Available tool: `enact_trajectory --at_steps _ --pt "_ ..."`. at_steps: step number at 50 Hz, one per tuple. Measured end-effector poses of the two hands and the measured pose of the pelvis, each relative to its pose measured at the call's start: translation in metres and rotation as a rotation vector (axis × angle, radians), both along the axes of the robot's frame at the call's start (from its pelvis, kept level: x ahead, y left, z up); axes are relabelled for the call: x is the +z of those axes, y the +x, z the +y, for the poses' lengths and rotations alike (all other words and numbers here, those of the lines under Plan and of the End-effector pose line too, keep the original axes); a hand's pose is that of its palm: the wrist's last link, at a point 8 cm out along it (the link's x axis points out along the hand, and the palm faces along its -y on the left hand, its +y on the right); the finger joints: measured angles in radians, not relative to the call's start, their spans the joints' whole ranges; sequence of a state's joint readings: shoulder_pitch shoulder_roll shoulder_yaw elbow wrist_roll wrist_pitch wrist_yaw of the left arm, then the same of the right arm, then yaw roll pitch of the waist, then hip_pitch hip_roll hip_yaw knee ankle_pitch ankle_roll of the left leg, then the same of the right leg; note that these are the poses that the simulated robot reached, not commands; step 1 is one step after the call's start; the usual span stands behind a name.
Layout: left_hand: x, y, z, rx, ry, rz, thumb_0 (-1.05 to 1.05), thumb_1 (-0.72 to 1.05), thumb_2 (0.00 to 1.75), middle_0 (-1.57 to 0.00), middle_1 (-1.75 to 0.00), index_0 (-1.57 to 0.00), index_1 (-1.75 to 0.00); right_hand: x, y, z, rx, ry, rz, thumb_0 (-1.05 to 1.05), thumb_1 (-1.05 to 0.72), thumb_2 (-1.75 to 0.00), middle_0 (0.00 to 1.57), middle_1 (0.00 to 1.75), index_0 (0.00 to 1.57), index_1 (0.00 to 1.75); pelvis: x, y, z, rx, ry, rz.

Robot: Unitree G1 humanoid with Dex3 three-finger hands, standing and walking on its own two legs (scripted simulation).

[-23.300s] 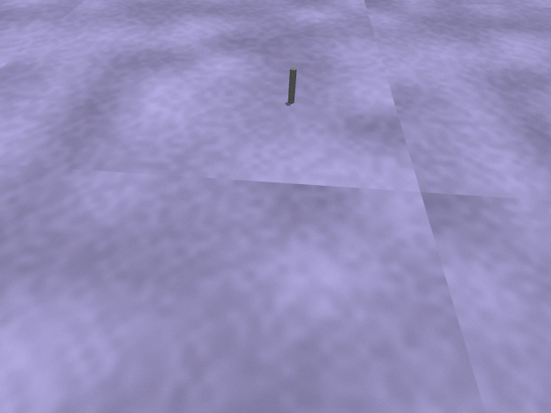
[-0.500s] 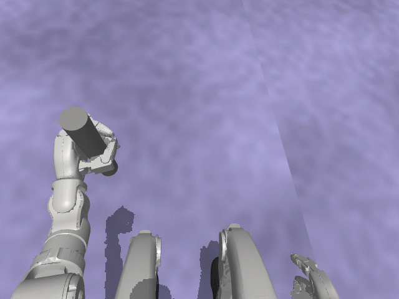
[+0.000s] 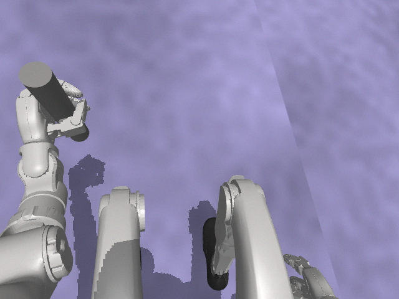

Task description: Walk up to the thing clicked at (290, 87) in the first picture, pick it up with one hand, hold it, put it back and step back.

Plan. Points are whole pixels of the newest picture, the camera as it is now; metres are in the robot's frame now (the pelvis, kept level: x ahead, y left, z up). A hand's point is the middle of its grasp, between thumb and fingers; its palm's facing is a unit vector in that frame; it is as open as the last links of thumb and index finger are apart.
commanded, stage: crouch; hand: left
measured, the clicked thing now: (63, 111) +0.46 +0.22 -0.05
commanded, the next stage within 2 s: lower in 0.78 s
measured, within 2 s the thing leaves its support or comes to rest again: neither
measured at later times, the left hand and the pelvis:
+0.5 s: hand (80, 120) +0.48 +0.21 -0.13, palm faces +0.16 -0.99 -0.01, open 5.1 cm; pelvis +0.00 +0.01 -0.06, yaw -3 degrees
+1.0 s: hand (87, 125) +0.49 +0.21 -0.17, palm faces +0.16 -0.99 -0.01, open 5.1 cm; pelvis +0.00 +0.01 -0.08, yaw -5 degrees
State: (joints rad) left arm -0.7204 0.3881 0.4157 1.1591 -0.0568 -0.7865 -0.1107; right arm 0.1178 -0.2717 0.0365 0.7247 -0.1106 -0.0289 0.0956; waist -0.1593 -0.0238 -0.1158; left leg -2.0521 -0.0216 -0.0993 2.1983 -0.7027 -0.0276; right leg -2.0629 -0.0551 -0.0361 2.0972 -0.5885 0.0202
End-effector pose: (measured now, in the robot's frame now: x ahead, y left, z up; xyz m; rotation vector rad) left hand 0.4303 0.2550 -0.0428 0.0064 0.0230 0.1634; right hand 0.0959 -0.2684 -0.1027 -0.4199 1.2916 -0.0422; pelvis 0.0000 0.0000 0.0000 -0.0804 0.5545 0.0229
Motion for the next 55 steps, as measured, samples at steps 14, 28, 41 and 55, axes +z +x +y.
enact_trajectory --at_steps 14,28,41,55 --pt "-0.054 0.02 0.003 -0.006 -0.011 0.013 0.04 0.19 1.13 -1.01 -1.13 -1.03 -1.14 -0.037 -0.033 0.007 0.001 -0.013 0.083 0.01 -0.9 -0.9 0.2 0.3 0.2 0.3 -0.045 -0.004 0.005 -0.011 -0.03 -0.028" --pt "-0.091 0.02 0.009 -0.004 -0.001 0.017 0.04 0.19 1.12 -1.01 -1.13 -1.03 -1.14 -0.044 -0.025 0.002 0.066 -0.062 0.129 0.01 -0.9 -0.9 0.2 0.3 0.2 0.3 -0.063 -0.002 0.009 -0.016 -0.062 -0.046" --pt "-0.114 0.025 0.005 -0.016 0.002 0.022 0.04 0.19 1.12 -1.01 -1.13 -1.03 -1.14 -0.05 -0.026 0.002 0.1 -0.077 0.153 0.0 -0.9 -0.9 0.2 0.3 0.2 0.3 -0.074 -0.003 0.01 -0.026 -0.083 -0.071" --pt "-0.149 0.024 0.002 -0.003 -0.01 0.053 0.04 0.19 1.12 -1.01 -1.13 -1.03 -1.14 -0.055 -0.036 0.003 0.133 -0.09 0.204 0.0 -0.91 -0.9 0.2 0.3 0.2 0.3 -0.086 -0.004 0.012 -0.041 -0.106 -0.102"
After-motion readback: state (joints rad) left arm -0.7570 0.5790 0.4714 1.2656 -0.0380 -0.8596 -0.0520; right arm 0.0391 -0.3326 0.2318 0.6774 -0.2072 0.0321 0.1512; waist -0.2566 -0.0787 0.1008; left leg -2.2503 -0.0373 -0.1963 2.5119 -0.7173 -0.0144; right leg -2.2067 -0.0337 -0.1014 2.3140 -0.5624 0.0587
